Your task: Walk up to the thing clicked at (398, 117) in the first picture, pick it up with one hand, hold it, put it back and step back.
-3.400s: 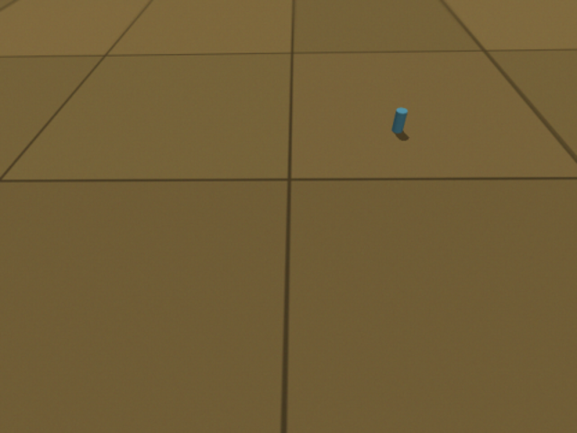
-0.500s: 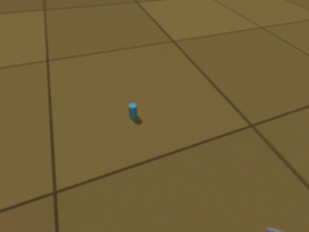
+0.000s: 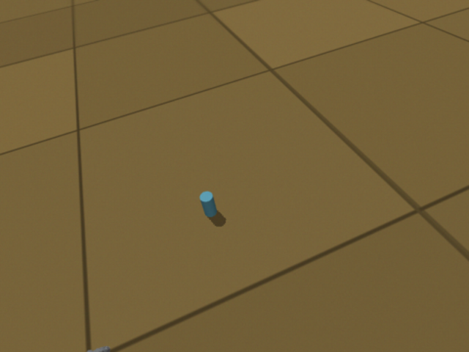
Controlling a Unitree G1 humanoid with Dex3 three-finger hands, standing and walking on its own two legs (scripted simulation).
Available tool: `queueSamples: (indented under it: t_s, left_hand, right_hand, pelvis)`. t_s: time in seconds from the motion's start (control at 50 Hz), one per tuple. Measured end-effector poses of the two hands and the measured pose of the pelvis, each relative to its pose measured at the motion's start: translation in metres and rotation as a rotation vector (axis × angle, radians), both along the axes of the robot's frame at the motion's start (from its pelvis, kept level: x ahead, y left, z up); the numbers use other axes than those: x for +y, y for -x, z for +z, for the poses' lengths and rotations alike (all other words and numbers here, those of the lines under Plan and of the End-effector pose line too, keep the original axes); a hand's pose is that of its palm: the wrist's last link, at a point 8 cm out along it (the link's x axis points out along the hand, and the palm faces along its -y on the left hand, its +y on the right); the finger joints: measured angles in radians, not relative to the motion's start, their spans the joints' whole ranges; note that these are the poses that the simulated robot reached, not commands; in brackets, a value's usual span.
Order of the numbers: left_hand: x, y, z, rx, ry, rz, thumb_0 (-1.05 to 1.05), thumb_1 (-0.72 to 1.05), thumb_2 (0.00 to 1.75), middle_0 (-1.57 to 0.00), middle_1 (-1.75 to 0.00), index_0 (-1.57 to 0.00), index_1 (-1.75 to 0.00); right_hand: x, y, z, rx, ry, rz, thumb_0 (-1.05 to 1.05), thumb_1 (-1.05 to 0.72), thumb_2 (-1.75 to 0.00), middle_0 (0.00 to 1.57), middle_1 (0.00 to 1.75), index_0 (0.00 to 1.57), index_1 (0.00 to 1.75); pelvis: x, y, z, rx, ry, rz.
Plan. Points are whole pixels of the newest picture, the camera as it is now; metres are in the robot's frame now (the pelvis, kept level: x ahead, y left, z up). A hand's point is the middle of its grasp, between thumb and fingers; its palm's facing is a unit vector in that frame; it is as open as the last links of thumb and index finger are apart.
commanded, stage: walk up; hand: left
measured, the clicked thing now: (208, 204) +0.92 +0.25 -0.70
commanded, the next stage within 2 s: none
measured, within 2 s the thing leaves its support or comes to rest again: neither
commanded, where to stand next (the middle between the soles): +0.57 +0.06 m, yaw +0 degrees
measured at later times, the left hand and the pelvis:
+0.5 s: hand (105, 321) +0.23 +0.33 -0.15, palm faces -0.03 -0.94 -0.34, open 7.4 cm; pelvis +0.20 +0.05 +0.00, yaw +1 degrees
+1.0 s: hand (126, 245) +0.39 +0.31 -0.12, palm faces +0.00 -0.91 -0.42, open 7.4 cm; pelvis +0.37 +0.03 +0.00, yaw +1 degrees
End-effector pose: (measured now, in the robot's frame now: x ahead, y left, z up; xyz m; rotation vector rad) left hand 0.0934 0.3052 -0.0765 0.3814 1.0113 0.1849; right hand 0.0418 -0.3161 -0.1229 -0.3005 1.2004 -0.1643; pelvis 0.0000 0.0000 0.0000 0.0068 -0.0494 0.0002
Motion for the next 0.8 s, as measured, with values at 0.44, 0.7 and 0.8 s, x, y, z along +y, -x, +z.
queueSamples:
  t_s: [0.44, 0.7, 0.8]
  left_hand:
    - [0.068, -0.105, -0.044, 0.185, 0.045, 0.081, 0.01, 0.91, 0.9, -0.2, -0.3, -0.2, -0.3]
    - [0.049, -0.236, -0.018, 0.128, -0.009, 0.016, 0.01, 0.91, 0.9, -0.2, -0.3, -0.21, -0.3]
    - [0.038, -0.269, -0.012, 0.07, -0.042, 0.046, 0.0, 0.91, 0.9, -0.2, -0.3, -0.21, -0.3]
  right_hand:
    - [0.052, -0.224, 0.044, -0.155, 0.086, 0.067, 0.01, -0.91, -0.89, 0.21, 0.3, 0.2, 0.3]
    - [0.025, -0.267, 0.013, -0.039, 0.032, 0.0, 0.01, -0.9, -0.89, 0.21, 0.3, 0.21, 0.3]
    - [0.016, -0.31, -0.005, 0.003, 0.02, 0.015, 0.01, -0.91, -0.89, 0.21, 0.3, 0.2, 0.3]
  pelvis:
    - [0.049, -0.177, -0.003, -0.004, 0.015, 0.019]
    - [0.029, -0.276, -0.006, 0.007, -0.016, 0.0]
    - [0.018, -0.309, -0.011, -0.001, 0.008, 0.004]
